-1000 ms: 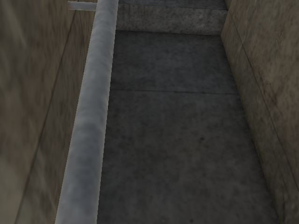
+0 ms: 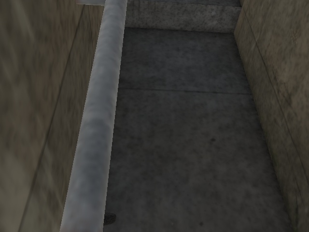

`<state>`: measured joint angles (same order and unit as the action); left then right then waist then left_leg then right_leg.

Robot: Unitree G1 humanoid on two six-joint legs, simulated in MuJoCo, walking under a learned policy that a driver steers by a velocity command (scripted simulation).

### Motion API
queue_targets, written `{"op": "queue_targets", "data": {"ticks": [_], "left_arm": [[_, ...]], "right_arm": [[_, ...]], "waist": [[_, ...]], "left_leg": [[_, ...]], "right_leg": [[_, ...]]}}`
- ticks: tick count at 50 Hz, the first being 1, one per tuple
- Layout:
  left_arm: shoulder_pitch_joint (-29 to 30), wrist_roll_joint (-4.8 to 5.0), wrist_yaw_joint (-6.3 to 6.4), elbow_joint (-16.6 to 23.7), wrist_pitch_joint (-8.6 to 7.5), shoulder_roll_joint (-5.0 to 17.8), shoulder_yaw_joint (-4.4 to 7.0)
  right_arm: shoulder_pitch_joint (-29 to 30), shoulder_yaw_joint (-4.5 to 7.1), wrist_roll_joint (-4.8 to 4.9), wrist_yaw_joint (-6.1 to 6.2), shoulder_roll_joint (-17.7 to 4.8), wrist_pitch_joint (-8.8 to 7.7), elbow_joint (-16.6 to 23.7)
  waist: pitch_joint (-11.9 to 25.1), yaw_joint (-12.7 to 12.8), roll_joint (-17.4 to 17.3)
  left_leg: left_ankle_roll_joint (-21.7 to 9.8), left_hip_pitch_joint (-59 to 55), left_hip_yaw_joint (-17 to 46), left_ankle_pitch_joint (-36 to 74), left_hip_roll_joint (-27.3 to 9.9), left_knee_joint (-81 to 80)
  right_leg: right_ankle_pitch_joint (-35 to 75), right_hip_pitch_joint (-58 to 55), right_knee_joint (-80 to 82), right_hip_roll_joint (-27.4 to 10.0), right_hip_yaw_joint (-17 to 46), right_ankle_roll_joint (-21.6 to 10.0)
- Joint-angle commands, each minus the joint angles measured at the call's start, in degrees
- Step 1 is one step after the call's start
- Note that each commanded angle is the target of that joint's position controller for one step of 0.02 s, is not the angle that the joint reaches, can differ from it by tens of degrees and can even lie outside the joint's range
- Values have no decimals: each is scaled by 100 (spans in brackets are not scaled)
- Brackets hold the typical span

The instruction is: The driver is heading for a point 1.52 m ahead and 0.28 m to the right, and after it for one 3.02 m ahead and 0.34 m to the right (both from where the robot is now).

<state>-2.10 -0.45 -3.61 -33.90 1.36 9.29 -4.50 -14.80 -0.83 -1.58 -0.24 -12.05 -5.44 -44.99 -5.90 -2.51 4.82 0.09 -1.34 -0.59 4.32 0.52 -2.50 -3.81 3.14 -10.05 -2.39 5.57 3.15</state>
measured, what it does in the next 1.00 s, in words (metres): stands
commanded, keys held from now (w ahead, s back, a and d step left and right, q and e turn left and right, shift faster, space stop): w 1.00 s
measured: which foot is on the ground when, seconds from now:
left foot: down 0.00-1.00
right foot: down 0.00-1.00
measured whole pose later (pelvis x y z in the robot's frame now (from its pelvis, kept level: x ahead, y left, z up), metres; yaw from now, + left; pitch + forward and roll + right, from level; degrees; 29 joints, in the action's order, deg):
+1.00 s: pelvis +0.00 +0.00 +0.00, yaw +0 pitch -4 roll +1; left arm -2.1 -0.6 -4.0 -31.7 1.3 9.3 -4.9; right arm -14.4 -1.5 -1.8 -0.6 -12.0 -4.9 -43.7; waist -5.5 -2.3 4.6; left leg 0.3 -1.2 -0.1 3.1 0.5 -1.0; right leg -4.4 2.6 -10.4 -2.6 6.3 3.3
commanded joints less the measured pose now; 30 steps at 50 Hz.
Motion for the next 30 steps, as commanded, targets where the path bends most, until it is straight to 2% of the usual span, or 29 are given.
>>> {"op": "queue_targets", "data": {"ticks": [1, 20, 21, 22, 25, 28, 29, 30], "left_arm": [[1058, -94, -1, 857, -85, 464, 464], [1061, -89, -8, 890, -96, 472, 466], [1065, -33, -66, 813, -53, 505, 520], [1082, -54, -38, 855, -82, 405, 448], [1060, -96, -1, 908, -103, 502, 465], [1029, -95, -7, 908, -101, 490, 464], [1045, -34, -68, 831, -56, 515, 515], [1079, -52, -40, 874, -82, 414, 445]], "right_arm": [[-130, 170, 3, 12, -700, -72, 299], [-115, 170, -2, -11, -723, -79, 304], [-119, -105, -23, 10, -194, 10, 502], [-42, 176, -16, -12, -805, -44, 362], [-86, 168, 0, -24, -775, -79, 341], [-134, 167, 5, -11, -728, -72, 315], [-138, -109, -22, 11, -186, 21, 515], [-55, 174, -15, -10, -798, -32, 373]], "waist": [[746, -1, -937], [730, -1, -976], [685, 31, -809], [627, -51, -1089], [702, -11, -960], [766, -10, -994], [710, 18, -814], [634, -64, -1081]], "left_leg": [[-105, 513, 587, -1769, -936, -253], [-124, 524, 600, -1840, -927, -262], [-165, 274, 841, -2517, -1146, 50], [-173, 632, 716, -2257, -996, -333], [-131, 554, 609, -1837, -919, -254], [-126, 453, 590, -1693, -919, -213], [-166, 198, 830, -2405, -1136, 99], [-174, 572, 709, -2199, -988, -306]], "right_leg": [[621, -735, -162, -449, 458, -194], [613, -705, -153, -449, 473, -192], [91, -566, -203, -642, 591, -386], [484, -528, -139, -425, 462, -213], [658, -706, -153, -444, 473, -186], [637, -694, -159, -454, 482, -190], [97, -535, -199, -646, 599, -385], [463, -484, -147, -423, 460, -212]]}}
Keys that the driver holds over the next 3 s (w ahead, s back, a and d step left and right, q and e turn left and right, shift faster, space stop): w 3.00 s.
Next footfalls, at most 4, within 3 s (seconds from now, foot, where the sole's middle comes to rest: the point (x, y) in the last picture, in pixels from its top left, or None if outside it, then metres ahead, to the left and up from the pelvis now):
none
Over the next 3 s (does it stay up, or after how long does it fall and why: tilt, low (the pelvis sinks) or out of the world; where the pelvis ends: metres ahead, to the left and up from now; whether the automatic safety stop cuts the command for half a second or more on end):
stays up -0.01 0.00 0.00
